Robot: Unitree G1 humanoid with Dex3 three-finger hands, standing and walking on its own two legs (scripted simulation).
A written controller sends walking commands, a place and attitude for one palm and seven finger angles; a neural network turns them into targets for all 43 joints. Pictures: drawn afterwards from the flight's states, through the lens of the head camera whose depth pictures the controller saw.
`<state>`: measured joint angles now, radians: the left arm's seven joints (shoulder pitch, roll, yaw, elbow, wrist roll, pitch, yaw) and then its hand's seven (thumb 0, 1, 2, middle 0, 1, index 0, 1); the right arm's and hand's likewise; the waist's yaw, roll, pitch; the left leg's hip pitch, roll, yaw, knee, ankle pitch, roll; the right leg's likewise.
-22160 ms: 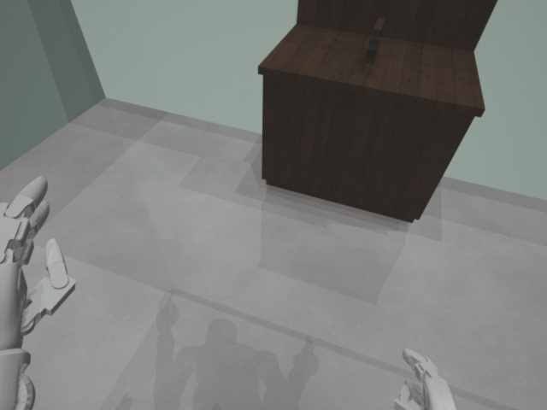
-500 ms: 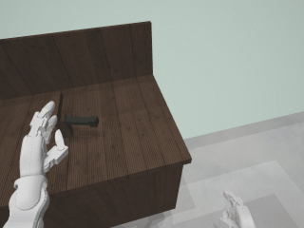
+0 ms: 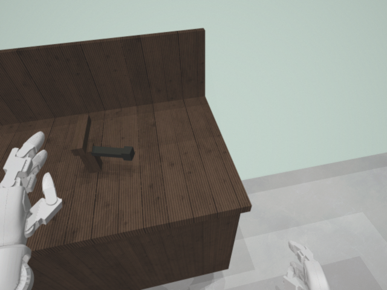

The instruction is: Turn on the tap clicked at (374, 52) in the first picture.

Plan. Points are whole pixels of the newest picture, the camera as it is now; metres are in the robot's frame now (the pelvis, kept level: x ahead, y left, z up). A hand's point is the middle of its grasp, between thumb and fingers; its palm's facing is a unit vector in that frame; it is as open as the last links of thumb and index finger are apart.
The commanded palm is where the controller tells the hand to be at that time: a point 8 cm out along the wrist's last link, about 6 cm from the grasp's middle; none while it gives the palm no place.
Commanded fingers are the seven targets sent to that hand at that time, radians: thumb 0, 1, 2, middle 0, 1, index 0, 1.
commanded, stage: draw the hand back beside the body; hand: left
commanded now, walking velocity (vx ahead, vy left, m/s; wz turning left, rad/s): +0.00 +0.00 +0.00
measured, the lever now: (128, 153) +0.44 +0.25 +0.01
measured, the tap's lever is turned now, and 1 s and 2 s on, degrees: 71 71 71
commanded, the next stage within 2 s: step back with the hand held close in 0.14 s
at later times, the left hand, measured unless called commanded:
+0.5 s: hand (52, 202) +0.19 +0.25 +0.16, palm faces +0.35 -0.83 -0.43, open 7.4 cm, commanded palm +0.14 +0.29 +0.18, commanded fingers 0.00 0.90 0.90 -0.20 -0.30 -0.20 -0.30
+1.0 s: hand (14, 248) +0.12 +0.26 +0.16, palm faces +0.38 -0.82 -0.42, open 7.4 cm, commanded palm +0.07 +0.30 +0.18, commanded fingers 0.00 0.90 0.90 -0.20 -0.30 -0.20 -0.30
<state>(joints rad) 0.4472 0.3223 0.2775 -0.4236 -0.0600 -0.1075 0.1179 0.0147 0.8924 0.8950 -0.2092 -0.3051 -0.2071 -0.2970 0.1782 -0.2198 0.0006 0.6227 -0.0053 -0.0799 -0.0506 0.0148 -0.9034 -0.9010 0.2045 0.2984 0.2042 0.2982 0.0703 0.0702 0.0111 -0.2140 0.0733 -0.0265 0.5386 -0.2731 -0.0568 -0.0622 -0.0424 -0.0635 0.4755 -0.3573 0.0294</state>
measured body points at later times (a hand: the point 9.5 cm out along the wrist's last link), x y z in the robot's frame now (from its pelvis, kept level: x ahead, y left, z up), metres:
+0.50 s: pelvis -0.02 +0.01 +0.00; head -0.01 -0.01 +0.45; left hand +0.17 +0.29 +0.19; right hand +0.16 -0.22 -0.09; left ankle +0.01 +0.16 -0.73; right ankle -0.06 -0.13 -0.73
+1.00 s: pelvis -0.09 +0.02 -0.01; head -0.06 +0.02 +0.44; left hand +0.10 +0.30 +0.19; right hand +0.09 -0.20 -0.09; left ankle +0.01 +0.16 -0.73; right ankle -0.06 -0.13 -0.73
